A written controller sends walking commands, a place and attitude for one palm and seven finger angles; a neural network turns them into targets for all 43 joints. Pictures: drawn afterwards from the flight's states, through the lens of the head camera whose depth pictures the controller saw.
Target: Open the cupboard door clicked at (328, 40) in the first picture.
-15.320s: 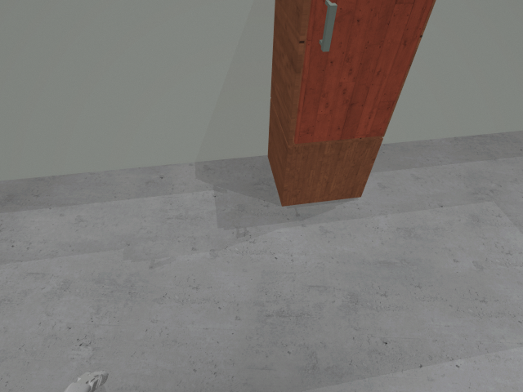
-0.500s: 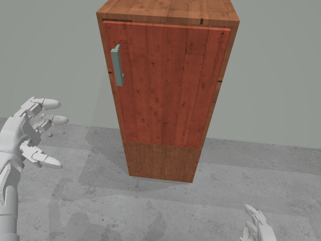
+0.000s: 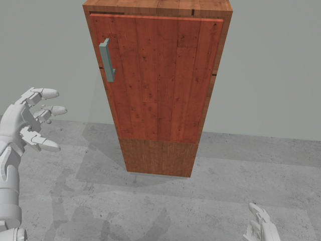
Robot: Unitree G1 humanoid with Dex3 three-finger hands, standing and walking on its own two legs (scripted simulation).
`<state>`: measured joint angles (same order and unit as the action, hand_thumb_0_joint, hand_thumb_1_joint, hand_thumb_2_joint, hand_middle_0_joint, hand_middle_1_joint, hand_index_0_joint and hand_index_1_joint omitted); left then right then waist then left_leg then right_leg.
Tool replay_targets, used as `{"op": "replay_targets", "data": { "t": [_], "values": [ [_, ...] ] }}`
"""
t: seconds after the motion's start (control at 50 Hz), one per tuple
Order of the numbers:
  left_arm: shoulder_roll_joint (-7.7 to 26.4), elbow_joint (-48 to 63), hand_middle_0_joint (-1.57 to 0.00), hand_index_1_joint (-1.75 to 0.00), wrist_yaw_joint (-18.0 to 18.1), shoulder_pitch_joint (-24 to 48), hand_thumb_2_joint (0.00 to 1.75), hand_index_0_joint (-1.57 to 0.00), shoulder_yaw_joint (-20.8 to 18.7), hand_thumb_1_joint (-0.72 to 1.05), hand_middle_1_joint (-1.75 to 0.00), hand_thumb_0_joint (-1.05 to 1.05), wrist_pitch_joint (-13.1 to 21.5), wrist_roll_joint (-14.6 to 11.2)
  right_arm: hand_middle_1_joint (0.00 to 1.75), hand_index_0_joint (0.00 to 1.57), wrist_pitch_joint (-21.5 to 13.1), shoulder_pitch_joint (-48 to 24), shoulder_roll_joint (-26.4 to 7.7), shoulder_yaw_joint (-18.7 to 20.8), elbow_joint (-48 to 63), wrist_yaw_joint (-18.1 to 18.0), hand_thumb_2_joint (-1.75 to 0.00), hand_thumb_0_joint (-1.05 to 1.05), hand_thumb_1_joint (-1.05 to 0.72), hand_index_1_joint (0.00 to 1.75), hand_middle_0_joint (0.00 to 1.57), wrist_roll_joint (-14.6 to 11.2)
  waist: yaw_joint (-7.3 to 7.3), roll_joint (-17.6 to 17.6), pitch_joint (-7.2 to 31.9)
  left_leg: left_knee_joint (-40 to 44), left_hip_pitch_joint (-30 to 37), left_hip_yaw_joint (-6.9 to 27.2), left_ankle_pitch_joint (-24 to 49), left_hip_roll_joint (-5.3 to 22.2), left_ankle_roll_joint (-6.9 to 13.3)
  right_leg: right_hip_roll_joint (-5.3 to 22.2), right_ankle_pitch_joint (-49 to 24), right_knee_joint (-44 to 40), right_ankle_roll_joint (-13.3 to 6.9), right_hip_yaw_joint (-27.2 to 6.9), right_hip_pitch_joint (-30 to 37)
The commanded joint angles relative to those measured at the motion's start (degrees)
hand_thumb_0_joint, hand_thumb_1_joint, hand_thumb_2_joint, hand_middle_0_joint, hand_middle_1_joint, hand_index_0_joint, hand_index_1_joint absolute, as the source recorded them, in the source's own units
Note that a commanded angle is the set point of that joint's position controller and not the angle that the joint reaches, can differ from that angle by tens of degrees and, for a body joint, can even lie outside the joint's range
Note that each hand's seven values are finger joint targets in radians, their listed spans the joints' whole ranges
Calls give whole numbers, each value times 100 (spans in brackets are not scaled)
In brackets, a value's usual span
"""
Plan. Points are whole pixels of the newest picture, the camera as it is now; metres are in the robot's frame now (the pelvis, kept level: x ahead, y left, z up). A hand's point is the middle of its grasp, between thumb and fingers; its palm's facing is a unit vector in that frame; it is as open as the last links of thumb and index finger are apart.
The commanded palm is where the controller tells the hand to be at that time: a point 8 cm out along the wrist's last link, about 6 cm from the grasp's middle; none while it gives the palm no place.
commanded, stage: move the hooked fingers beside the handle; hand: left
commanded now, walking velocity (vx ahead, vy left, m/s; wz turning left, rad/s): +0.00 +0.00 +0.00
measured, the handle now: (109, 60) +0.62 +0.22 +0.13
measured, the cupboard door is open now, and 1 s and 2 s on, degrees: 0 0 0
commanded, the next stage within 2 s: none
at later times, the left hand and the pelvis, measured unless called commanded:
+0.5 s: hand (63, 94) +0.43 +0.29 +0.14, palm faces -0.05 -1.00 +0.02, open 14.0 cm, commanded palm +0.41 +0.34 +0.14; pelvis +0.01 +0.04 +0.00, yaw -1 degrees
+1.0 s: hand (79, 77) +0.50 +0.27 +0.15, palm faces -0.02 -1.00 +0.01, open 14.0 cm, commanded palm +0.49 +0.33 +0.14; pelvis +0.01 +0.03 -0.01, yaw -2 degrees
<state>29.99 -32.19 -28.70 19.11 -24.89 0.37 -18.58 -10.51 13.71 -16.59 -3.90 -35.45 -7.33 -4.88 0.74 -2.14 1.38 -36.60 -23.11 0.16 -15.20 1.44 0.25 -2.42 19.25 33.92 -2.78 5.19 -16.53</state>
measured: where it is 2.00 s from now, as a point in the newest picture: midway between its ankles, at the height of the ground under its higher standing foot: outside the picture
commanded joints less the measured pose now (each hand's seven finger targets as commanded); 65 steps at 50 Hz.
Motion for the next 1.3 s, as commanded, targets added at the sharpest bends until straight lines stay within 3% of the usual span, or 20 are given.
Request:
{"op": "replay_targets", "data": {
  "t": [0.0, 0.04, 0.16, 0.26, 0.28, 0.3, 0.4, 0.54, 0.62, 0.68, 0.78, 0.84, 0.86, 0.92, 0.94, 0.98, 1.02, 1.14, 1.26, 1.28],
  "values": [
    [1942, 899, -30, -120, -127, 2411, 30, -30, -511, -50, -120, 0, 602, -91, 30, 20, -253, -204, -765, 332, 811, -46, -90, 0, -90, 30, 20, 8, -138, -207, 1553, 225, 911, 144, 879, -210, 220, 247, -1505, -592, 259, -778, -54],
    [1845, 669, -30, -120, -142, 2498, 30, -30, -420, -50, -120, 0, 654, -74, 30, 20, -221, -125, -777, 345, 798, -26, -90, 0, -90, 30, 20, 10, -152, -167, 1620, 226, 987, 133, 956, -210, 232, 204, -1636, -525, 238, -675, -144],
    [2201, -175, -30, -120, -111, 2772, 30, -30, -623, -50, -120, 0, 587, 41, 30, 20, -50, 120, -889, 394, 812, 57, -90, 0, -90, 30, 20, 17, -101, 20, 1492, 225, 658, 119, 919, -200, 236, 164, -1576, -422, 207, -593, -264],
    [2092, 88, -30, -120, -27, 3590, 30, -30, -387, -50, -120, 0, 904, 156, 30, 20, 28, 331, -907, 428, 832, 104, -90, 0, -90, 30, 20, 63, -234, -322, 1908, 174, 1070, 204, 1215, -162, 229, 46, -1651, -263, 117, -424, -482],
    [2311, 52, -30, -120, 7, 3589, 30, -30, -582, -50, -120, 0, 962, 207, 30, 20, 43, 405, -941, 464, 807, 113, -90, 0, -90, 30, 20, 74, -219, -449, 2066, 168, 1201, 219, 1258, -130, 214, 31, -1632, -262, 118, -410, -561],
    [2056, 74, -30, -120, -3, 3720, 30, -30, -333, -50, -120, 0, 1003, 218, 30, 20, 57, 418, -932, 448, 802, 122, -90, 0, -90, 30, 20, 73, -298, -610, 2034, 179, 1323, 243, 1240, -128, 198, 18, -1544, -250, 106, -370, -713],
    [1835, -340, -30, -120, 28, 4015, 30, -30, -114, -50, -120, 0, 972, 268, 30, 20, 134, 614, -989, 479, 662, 133, -90, 0, -90, 30, 20, 95, -393, -509, 1966, 220, 1505, 405, 1345, -50, 153, -5, -1388, -242, 82, -256, -1046],
    [1761, -853, -30, -120, 253, 4533, 30, -30, 50, -50, -120, 0, 914, 469, 30, 20, 300, 828, -1021, 493, 598, 197, -90, 0, -90, 30, 20, 147, -474, -481, 1874, 247, 1485, 558, 1478, 29, 80, 3, -1206, -181, 72, -191, -1351],
    [2026, -821, -30, -120, 430, 4842, 30, -30, -179, -50, -120, 0, 1175, 561, 30, 20, 368, 979, -1047, 517, 544, 244, -90, 0, -90, 30, 20, 204, -466, -588, 2292, 156, 1796, 639, 1874, 86, 16, -13, -1290, -103, 68, -196, -1404],
    [1767, -1109, -30, -120, 479, 5331, 30, -30, 127, -50, -120, 0, 1266, 633, 30, 20, 434, 1020, -1029, 497, 457, 262, -90, 0, -90, 30, 20, 210, -636, -596, 2069, 149, 1702, 667, 1670, 109, 13, -15, -1106, -118, 92, -192, -1634],
    [2325, -2057, -30, -120, 527, 5642, 30, -30, -204, -50, -120, 0, 1289, 787, 30, 20, 566, 1234, -1131, 494, 325, 229, -90, 0, -90, 30, 20, 233, -694, -242, 2055, 101, 1218, 560, 1240, 60, 112, 1, -1046, -107, 110, -246, -1548],
    [2258, -2199, -30, -120, 496, 6112, 30, -30, 49, -50, -120, 0, 1414, 938, 30, 20, 622, 1305, -1111, 486, 266, 225, -90, 0, -90, 30, 20, 242, -816, -642, 2080, 8, 1215, 541, 1233, 48, 108, 19, -1030, -73, 122, -289, -1757],
    [2229, -2212, -30, -120, 511, 6257, 30, -30, 87, -50, -120, 0, 1482, 933, 30, 20, 637, 1376, -1108, 486, 238, 229, -90, 0, -90, 30, 20, 263, -865, -517, 2117, -34, 1193, 572, 1281, 48, 120, 0, -1039, -50, 112, -276, -1740],
    [2704, -2549, -30, -120, 470, 6466, 30, -30, -160, -50, -120, 0, 1589, 988, 30, 20, 705, 1501, -1192, 498, 150, 209, -90, 0, -90, 30, 20, 264, -951, -505, 2247, -110, 1068, 542, 1109, 67, 149, -13, -996, -64, 148, -345, -1791],
    [2627, -2692, -30, -120, 421, 6506, 30, -30, -84, -50, -120, 0, 1586, 972, 30, 20, 718, 1534, -1188, 489, 138, 205, -90, 0, -90, 30, 20, 257, -1003, -420, 2225, -135, 967, 502, 1087, 44, 174, -21, -1038, -74, 163, -360, -1755],
    [3048, -2858, -30, -120, 344, 6549, 30, -30, -328, -50, -120, 0, 1610, 991, 30, 20, 774, 1617, -1222, 487, 119, 177, -90, 0, -90, 30, 20, 254, -961, -431, 2449, -235, 805, 425, 1232, 18, 207, -24, -1285, -20, 177, -424, -1530],
    [3011, -3010, -30, -120, 281, 6691, 30, -30, -195, -50, -120, 0, 1557, 1064, 30, 20, 822, 1701, -1223, 480, 91, 183, -90, 0, -90, 30, 20, 260, -1035, -599, 2400, -286, 753, 403, 1251, 4, 214, -28, -1306, -21, 196, -428, -1674],
    [3508, -3460, -30, -120, 206, 6923, 30, -30, -261, -50, -120, 0, 1413, 1264, 30, 20, 1007, 1964, -1276, 467, 68, 152, -90, 0, -90, 30, 20, 276, -1195, -616, 2323, -456, 277, 312, 1187, 8, 274, -40, -1387, -6, 254, -489, -1729],
    [3796, -3547, -30, -120, 150, 7352, 30, -30, -277, -50, -120, 0, 1463, 1352, 30, 20, 1120, 2222, -1300, 419, 26, 103, -90, 0, -90, 30, 20, 325, -1363, -797, 2466, -644, 216, 303, 1327, 42, 314, -73, -1480, 52, 280, -509, -1856],
    [4027, -3550, -30, -120, 135, 7400, 30, -30, -383, -50, -120, 0, 1474, 1390, 30, 20, 1150, 2280, -1325, 418, 6, 84, -90, 0, -90, 30, 20, 334, -1362, -803, 2673, -689, 239, 314, 1440, 75, 311, -70, -1584, 78, 302, -523, -1796]
  ]
}}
